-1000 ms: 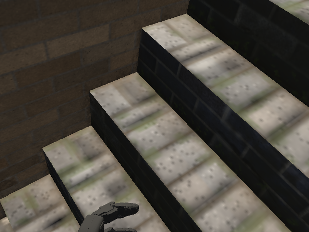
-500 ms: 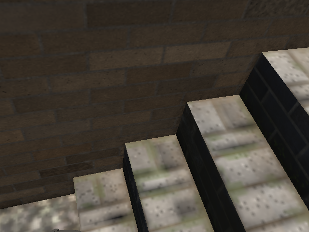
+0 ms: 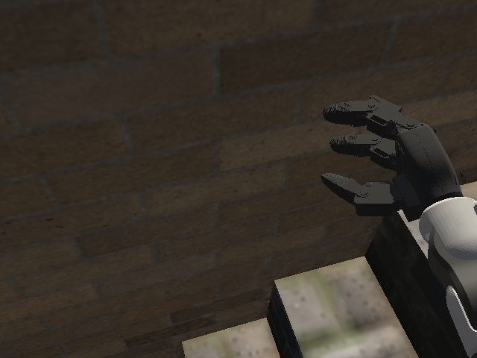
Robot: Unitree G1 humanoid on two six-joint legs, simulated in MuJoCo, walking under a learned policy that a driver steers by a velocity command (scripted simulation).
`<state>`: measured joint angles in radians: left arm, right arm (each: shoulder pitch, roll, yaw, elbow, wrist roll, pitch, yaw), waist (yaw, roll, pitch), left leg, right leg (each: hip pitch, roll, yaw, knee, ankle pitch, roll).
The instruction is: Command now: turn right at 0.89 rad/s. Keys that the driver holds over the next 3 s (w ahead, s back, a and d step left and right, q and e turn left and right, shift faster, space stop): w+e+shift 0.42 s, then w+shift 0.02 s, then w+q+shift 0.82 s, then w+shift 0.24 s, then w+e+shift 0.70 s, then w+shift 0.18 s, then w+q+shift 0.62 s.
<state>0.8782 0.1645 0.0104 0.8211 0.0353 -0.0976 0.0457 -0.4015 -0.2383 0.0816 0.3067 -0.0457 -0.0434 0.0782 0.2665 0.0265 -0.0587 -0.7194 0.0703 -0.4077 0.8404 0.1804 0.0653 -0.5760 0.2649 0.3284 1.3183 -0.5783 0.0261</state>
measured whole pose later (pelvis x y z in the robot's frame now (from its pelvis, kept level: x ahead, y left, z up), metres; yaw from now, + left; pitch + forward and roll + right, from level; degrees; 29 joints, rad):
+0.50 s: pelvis -0.07 +0.04 -0.02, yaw -29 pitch -1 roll +2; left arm 0.06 0.19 -0.03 0.50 0.06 0.12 -0.02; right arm 0.08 -0.31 -0.09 0.69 -0.10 0.10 -0.12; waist -0.02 0.01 0.09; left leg -0.65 0.06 -0.10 1.40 -0.33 -0.02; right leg -0.80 0.18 0.17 1.32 -0.49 -0.06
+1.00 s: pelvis -0.13 +0.11 -0.11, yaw -19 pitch -3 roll +1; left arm -0.02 0.07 -0.03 0.35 0.07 0.06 -0.02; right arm 0.50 -0.14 -0.03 0.80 -0.07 0.09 -0.11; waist -0.12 -0.13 -0.04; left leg -0.25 -0.05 0.10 0.80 -0.50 0.08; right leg -0.96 -0.09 -0.02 2.38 -0.27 0.00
